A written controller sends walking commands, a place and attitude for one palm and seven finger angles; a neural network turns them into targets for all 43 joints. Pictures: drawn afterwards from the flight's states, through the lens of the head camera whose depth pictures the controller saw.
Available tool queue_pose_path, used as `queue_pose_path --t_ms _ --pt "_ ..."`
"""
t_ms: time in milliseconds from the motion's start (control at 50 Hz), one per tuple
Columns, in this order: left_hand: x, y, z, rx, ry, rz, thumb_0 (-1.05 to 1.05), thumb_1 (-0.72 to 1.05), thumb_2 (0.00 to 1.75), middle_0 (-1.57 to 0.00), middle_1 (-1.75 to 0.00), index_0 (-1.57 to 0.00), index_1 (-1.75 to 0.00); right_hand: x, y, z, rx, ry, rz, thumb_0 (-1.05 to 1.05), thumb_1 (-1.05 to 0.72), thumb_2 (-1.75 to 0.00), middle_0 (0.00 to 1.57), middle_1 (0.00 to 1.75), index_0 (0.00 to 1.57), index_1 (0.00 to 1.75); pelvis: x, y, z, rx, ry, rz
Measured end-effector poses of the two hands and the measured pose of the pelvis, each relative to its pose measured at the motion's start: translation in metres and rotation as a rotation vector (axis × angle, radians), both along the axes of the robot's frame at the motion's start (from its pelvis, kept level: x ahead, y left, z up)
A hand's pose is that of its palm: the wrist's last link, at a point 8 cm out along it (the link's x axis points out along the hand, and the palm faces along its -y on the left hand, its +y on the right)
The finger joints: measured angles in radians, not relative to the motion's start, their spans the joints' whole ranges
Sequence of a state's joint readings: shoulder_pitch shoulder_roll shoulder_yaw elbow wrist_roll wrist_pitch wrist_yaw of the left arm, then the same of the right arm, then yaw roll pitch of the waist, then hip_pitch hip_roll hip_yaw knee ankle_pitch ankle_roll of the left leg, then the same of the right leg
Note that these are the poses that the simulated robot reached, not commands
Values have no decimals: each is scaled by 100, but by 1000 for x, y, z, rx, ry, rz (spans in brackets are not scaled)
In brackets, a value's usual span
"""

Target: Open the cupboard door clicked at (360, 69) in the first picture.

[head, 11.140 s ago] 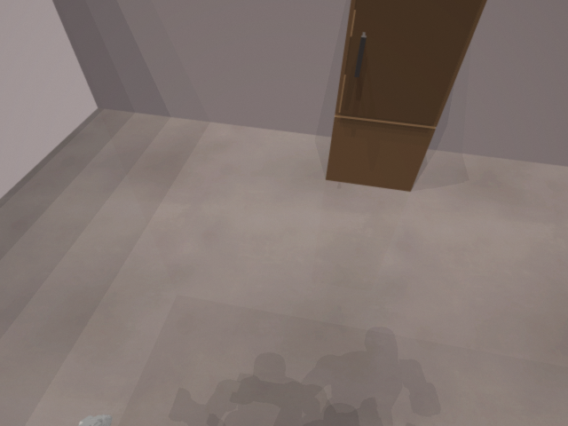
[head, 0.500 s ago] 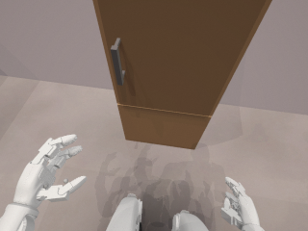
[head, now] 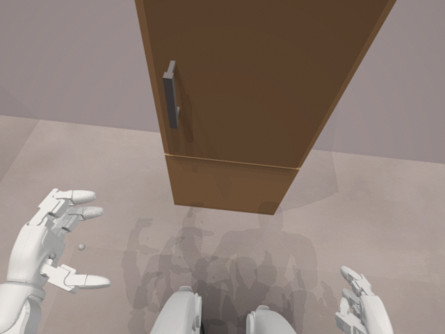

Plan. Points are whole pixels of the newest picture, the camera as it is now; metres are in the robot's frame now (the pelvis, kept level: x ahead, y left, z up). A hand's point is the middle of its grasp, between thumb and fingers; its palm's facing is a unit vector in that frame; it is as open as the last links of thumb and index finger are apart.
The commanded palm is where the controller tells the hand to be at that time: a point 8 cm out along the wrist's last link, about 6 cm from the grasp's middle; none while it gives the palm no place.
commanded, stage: raise the hand with hooked fingers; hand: left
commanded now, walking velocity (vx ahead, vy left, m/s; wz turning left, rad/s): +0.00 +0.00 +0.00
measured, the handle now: (173, 96) +0.59 +0.16 +0.03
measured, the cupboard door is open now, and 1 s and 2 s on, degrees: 0 0 0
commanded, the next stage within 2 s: move the hooked fingers beside the handle in 0.90 s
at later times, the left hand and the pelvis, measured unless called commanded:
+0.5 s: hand (56, 220) +0.28 +0.29 +0.03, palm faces -0.02 -1.00 -0.06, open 14.0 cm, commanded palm +0.26 +0.33 +0.04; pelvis +0.00 +0.02 +0.00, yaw +0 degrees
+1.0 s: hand (65, 222) +0.28 +0.28 +0.03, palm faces -0.01 -1.00 -0.06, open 14.0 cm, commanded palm +0.27 +0.32 +0.04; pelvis +0.00 +0.00 +0.00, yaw +0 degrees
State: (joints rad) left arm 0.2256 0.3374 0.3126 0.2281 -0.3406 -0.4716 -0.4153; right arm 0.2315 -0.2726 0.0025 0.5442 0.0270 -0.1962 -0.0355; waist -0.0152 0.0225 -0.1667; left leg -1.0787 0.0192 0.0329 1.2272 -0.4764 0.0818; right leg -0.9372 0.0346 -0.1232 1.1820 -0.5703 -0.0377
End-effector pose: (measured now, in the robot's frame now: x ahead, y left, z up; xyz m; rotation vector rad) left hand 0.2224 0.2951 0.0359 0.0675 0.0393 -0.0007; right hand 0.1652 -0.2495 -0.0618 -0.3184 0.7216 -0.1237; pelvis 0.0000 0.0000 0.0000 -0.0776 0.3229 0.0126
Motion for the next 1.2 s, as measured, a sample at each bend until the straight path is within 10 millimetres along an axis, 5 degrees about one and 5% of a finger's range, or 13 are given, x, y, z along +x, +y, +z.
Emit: queue_pose_path --t_ms 200,460,680,1040,1200 --pt "12 29 2 1 11 4 -1 -46 32 -30 -117 -30 -117 9 25 4 14 -9 62 2 -91 -90 20 30 20 30 0 10 2 -12 3 8" --pt "36 53 0 -7 14 -10 -1 -50 30 -30 -120 -30 -120 -13 14 -1 -25 71 20 2 -91 -90 20 30 20 30 0 15 0 -18 16 2" --pt "39 46 -3 -12 24 -18 -1 -50 30 -30 -120 -30 -120 -24 5 -1 -29 91 -9 2 -91 -90 20 30 20 30 1 13 1 -14 26 -6" --pt "37 38 -1 -8 18 -8 -1 -50 30 -30 -120 -30 -120 -5 6 -6 0 56 18 2 -91 -90 20 30 20 30 3 3 -2 -11 25 1" --pt "61 31 -5 -23 -7 -12 -1 -50 30 -30 -120 -30 -120 -6 -1 -13 -26 83 20 1 -91 -90 20 30 20 30 2 -1 -7 -13 35 7"
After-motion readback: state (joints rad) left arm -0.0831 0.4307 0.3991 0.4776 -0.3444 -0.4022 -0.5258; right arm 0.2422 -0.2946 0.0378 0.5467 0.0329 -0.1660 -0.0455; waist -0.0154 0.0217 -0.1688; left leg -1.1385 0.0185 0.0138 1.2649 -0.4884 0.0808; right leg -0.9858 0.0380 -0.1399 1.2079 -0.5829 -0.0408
